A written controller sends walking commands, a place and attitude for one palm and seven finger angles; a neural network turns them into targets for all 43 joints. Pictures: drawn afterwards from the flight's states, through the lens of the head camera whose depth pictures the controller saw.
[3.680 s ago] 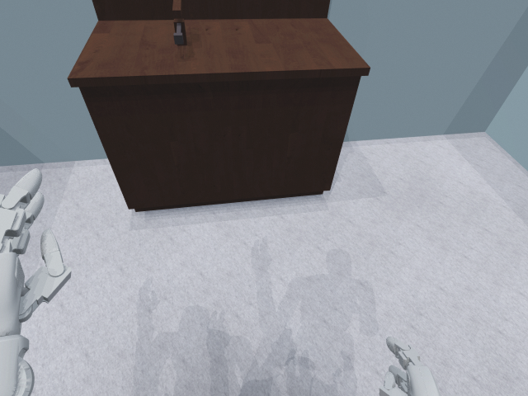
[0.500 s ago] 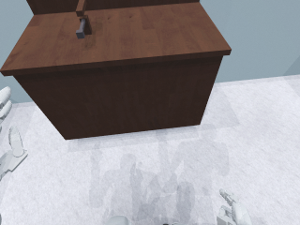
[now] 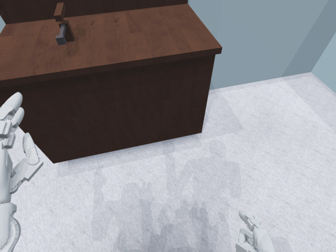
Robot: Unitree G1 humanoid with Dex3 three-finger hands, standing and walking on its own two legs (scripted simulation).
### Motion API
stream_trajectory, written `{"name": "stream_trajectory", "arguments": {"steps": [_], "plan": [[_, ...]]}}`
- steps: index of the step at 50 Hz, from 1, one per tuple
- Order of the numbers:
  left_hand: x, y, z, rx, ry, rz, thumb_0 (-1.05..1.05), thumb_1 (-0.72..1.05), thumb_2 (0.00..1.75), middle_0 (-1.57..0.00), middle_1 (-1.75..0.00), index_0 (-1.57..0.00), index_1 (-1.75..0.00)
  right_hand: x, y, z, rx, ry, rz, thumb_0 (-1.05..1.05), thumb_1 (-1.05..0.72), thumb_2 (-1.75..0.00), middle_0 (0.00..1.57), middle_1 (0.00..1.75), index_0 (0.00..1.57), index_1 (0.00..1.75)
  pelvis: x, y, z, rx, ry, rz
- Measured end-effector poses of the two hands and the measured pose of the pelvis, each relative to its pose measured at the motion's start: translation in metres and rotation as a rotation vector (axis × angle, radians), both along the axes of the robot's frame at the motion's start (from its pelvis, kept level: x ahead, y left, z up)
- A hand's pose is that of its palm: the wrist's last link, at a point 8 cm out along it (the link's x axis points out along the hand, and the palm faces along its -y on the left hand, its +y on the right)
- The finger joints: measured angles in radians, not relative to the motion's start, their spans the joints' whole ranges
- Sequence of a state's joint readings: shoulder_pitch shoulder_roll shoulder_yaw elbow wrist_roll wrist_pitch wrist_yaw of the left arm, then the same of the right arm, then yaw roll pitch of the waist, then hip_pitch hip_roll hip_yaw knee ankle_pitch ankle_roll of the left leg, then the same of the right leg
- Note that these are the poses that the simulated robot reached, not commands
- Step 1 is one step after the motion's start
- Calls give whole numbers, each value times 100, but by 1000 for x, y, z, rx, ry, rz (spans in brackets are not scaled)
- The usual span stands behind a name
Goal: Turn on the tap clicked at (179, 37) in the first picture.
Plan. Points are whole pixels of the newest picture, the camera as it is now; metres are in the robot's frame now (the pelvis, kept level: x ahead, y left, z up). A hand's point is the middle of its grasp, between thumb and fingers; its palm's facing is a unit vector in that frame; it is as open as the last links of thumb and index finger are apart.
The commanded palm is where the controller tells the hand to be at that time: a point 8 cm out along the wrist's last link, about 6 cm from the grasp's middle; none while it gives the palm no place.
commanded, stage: take the last steps up to it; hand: left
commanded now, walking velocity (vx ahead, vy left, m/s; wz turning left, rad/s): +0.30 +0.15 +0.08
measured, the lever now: (60, 39) +0.82 +0.50 +0.07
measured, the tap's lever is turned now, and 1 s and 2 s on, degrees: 0 0 0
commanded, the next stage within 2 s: come to a stop and stand still in 1.94 s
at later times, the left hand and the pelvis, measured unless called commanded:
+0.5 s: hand (25, 155) +0.23 +0.26 +0.19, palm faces +0.43 -0.80 -0.42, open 7.5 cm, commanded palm +0.18 +0.30 +0.19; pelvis +0.02 +0.02 +0.01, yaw +0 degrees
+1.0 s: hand (33, 104) +0.35 +0.31 +0.18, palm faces +0.44 -0.79 -0.42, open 7.4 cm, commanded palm +0.28 +0.34 +0.19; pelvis +0.12 +0.06 +0.00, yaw +0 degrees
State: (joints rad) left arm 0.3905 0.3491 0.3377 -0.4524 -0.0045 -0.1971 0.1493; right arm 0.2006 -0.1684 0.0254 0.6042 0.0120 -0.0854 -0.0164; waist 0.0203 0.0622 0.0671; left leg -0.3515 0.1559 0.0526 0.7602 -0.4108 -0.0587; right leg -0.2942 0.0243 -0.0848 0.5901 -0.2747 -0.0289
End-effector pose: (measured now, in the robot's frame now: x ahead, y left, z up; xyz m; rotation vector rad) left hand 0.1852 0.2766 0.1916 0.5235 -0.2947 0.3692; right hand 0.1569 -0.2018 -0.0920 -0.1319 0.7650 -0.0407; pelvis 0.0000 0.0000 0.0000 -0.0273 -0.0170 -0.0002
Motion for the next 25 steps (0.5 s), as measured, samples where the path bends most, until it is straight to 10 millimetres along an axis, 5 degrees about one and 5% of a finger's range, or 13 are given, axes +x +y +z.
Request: {"name": "stream_trajectory", "arguments": {"steps": [6,13,19,25], "plan": [[-2,-16,5,17,52,-72,2,88,90,-21,-30,-21,-30,-30,-33,6,-63,79,-97,2,-90,-90,20,30,21,30,-6,-4,11,33,24,-15],[-18,9,8,23,0,-32,2,88,90,-22,-30,-22,-30,-45,-57,21,-197,96,-132,2,-91,-90,20,30,20,30,-2,7,10,24,28,6],[-12,29,3,-18,-41,29,2,88,90,-21,-30,-21,-30,-30,-40,23,-185,42,-133,2,-91,-90,19,30,20,30,6,18,10,20,9,20],[3,20,10,-5,-13,15,2,89,90,-21,-30,-21,-30,-2,-5,16,-70,10,-81,2,-91,-90,20,30,20,30,23,15,15,12,16,9]]}}
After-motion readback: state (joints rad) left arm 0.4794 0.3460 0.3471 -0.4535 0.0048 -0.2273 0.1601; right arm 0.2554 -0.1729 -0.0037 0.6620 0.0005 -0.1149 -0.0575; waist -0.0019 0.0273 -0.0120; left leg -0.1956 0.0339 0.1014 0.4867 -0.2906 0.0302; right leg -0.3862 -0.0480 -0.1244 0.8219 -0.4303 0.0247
